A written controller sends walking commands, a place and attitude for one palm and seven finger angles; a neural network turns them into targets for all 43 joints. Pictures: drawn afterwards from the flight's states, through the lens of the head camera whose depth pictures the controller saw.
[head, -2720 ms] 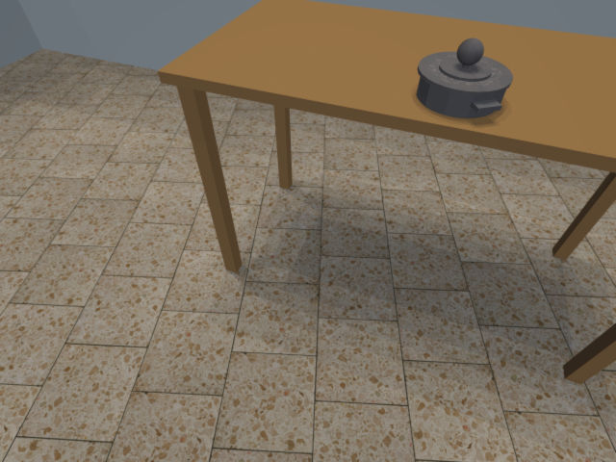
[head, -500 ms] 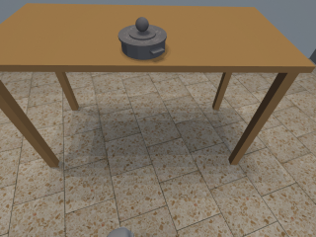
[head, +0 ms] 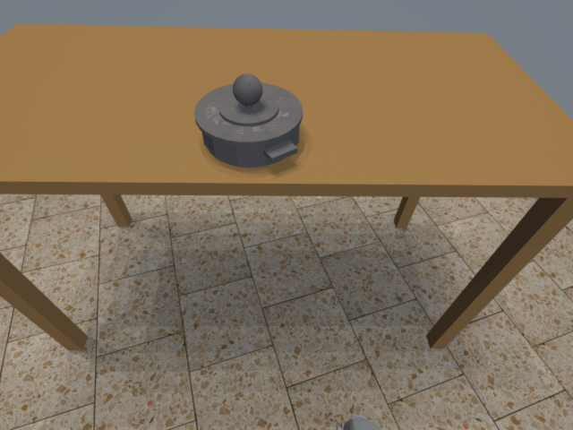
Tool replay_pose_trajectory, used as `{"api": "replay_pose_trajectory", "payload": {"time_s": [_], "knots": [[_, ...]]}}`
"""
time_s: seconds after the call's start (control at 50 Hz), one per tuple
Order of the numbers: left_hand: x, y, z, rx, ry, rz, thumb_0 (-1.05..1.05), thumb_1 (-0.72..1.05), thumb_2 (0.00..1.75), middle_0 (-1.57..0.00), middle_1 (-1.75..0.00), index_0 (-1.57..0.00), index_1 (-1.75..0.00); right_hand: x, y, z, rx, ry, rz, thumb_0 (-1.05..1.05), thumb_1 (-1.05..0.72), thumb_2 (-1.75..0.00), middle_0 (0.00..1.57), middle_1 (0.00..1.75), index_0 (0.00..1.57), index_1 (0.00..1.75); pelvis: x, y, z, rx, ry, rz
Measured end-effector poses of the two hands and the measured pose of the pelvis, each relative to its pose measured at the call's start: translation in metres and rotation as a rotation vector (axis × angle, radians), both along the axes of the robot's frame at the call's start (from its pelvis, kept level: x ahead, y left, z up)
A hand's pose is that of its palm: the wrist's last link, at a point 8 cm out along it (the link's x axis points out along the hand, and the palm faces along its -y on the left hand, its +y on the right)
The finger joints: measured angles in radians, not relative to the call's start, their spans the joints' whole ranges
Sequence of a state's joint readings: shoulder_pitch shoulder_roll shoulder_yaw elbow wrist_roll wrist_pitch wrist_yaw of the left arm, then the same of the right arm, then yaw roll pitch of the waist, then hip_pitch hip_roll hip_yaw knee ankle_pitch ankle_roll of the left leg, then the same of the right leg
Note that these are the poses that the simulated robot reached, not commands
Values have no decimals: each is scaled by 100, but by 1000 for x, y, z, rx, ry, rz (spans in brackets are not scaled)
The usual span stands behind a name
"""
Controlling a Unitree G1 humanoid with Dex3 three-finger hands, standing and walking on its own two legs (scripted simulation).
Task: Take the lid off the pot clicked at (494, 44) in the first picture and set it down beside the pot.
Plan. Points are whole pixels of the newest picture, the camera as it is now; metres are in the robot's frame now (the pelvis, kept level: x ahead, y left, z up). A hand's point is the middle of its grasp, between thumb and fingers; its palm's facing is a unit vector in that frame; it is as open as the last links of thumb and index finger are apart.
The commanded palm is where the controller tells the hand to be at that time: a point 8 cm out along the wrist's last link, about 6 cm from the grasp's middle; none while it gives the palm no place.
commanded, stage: take the last steps up to it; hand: left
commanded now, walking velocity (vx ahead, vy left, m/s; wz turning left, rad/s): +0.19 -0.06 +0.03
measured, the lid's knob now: (247, 89) +0.61 +0.10 +0.17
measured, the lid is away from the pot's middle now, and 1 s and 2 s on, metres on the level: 0.00 0.00 0.00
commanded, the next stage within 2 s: come to a stop and stand still in 0.06 s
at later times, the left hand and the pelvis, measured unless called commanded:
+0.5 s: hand out of the picture +0.14 +0.14 -0.16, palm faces +0.11 -0.96 -0.26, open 7.3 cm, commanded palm none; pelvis +0.13 -0.04 +0.00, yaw +2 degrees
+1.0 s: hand out of the picture +0.15 +0.22 -0.18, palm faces +0.03 -0.98 -0.20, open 7.4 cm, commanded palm none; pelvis +0.10 +0.01 +0.01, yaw +1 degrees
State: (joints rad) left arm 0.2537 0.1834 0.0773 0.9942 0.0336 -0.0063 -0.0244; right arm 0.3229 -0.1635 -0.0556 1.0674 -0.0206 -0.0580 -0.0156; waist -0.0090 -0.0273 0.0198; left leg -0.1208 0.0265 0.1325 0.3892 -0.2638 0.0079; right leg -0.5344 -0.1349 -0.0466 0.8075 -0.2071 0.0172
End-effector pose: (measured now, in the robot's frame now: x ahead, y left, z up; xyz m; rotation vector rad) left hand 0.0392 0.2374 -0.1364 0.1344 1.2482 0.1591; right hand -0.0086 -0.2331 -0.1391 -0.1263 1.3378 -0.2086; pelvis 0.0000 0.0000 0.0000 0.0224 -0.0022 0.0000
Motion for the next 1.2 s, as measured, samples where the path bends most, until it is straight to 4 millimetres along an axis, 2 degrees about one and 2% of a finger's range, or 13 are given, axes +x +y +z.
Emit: {"api": "replay_pose_trajectory", "payload": {"time_s": [0.1, 0.14, 0.18, 0.26, 0.4, 0.54, 0.64, 0.74, 0.82, 0.9, 1.0, 1.1, 1.2], "knots": [[70, -21, 1, 51, -46, -49, 1, 92, 90, -20, -30, -20, -30, 12, -22, -22, 51, 87, -39, 0, -91, -90, 20, 30, 20, 30, 46, -31, -13, 16, 7, 5], [88, -32, -1, 67, -66, -45, 1, 92, 90, -20, -30, -20, -30, 23, -32, -31, 65, 126, -30, 1, -91, -90, 20, 30, 20, 30, 61, -42, -19, 1, 8, 13], [96, -43, 3, 66, -71, -21, 1, 92, 90, -20, -30, -20, -30, 42, -40, -31, 69, 143, -8, 1, -91, -90, 20, 30, 20, 30, 75, -48, -16, -8, 5, 27], [98, -61, 9, 61, -17, 26, 0, 92, 90, -20, -30, -20, -30, 98, -52, -20, 53, 90, 24, 1, -91, -90, 20, 30, 20, 30, 102, -56, -3, -2, 9, 28], [93, -64, 11, 64, 90, 65, 1, 93, 90, -20, -30, -21, -30, 198, -52, -13, 39, -26, 77, 1, -91, -90, 19, 30, 20, 30, 127, -53, 2, 3, 13, 28], [87, -36, 2, 62, 143, 95, 1, 91, 90, -20, -30, -21, -30, 272, -30, 0, 9, -140, 143, 1, -91, -90, 19, 30, 20, 30, 137, -30, -1, 0, 16, 30], [92, 2, -21, 41, 143, 103, 1, 91, 90, -20, -30, -21, -30, 295, -4, 6, -39, -213, 178, 1, -91, -90, 20, 30, 20, 30, 143, -4, -14, -35, 18, 41], [107, 30, -25, 49, 111, 94, 1, 91, 90, -20, -30, -20, -30, 273, 14, 22, -77, -195, 186, 0, -91, -90, 20, 30, 20, 30, 136, 7, -7, -60, 6, 39], [116, 40, -18, 35, 74, 64, 1, 91, 90, -20, -30, -20, -30, 239, 19, 32, -96, -157, 155, 0, -90, -90, 20, 30, 20, 30, 126, 11, 3, -80, 12, 33], [114, 40, -14, 22, 66, 33, 1, 91, 90, -20, -30, -20, -30, 197, 16, 34, -99, -111, 103, 1, -90, -90, 20, 30, 20, 30, 116, 13, 7, -81, 15, 16], [103, 26, -11, 8, 75, 0, 1, 91, 90, -20, -30, -20, -30, 139, 4, 29, -90, -38, 33, 1, -91, -90, 20, 30, 20, 30, 102, 7, 7, -71, 13, 12], [92, 0, -4, 5, 61, -21, 1, 91, 90, -20, -30, -20, -30, 83, -11, 14, -45, 54, -13, 1, -91, -90, 20, 30, 20, 30, 87, -8, 5, -49, 12, 21], [60, -31, 1, 34, 57, 2, 0, 91, 90, -20, -30, -20, -30, 47, -29, -7, 17, 137, -34, 1, -90, -90, 20, 30, 20, 30, 76, -29, -1, -2, 6, 22]]}}
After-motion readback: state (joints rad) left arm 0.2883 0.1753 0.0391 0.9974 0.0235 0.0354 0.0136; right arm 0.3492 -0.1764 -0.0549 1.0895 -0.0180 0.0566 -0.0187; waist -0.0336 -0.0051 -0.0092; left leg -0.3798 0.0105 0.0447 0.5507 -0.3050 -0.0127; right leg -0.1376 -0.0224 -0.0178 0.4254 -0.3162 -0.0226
